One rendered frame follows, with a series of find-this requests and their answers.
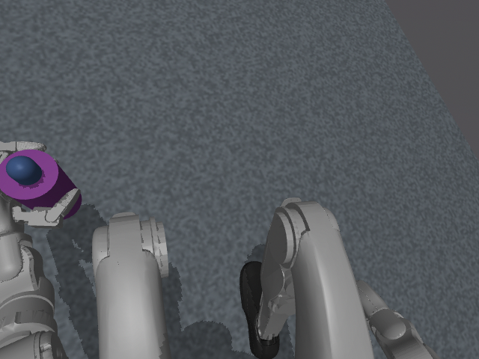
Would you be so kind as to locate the left robot arm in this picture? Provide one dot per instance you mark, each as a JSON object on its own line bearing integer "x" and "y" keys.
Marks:
{"x": 27, "y": 303}

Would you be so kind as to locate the right robot hand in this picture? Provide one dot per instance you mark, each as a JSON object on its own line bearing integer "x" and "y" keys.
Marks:
{"x": 371, "y": 301}

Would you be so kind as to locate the bottle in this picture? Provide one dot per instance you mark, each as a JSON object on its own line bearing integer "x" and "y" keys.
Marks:
{"x": 34, "y": 178}

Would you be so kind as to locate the left robot hand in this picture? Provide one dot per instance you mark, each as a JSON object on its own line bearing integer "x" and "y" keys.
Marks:
{"x": 13, "y": 216}

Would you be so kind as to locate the right robot foot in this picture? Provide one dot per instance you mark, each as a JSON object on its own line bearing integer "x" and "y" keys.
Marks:
{"x": 250, "y": 291}

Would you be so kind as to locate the right robot arm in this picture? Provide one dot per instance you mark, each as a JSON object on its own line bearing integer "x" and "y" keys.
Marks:
{"x": 398, "y": 337}

